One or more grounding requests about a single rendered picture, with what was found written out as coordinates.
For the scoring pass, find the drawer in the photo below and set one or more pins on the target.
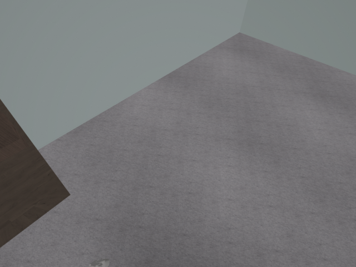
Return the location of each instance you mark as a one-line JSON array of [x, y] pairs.
[[11, 142]]

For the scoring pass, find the cabinet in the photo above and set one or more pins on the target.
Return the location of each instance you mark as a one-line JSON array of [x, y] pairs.
[[28, 187]]

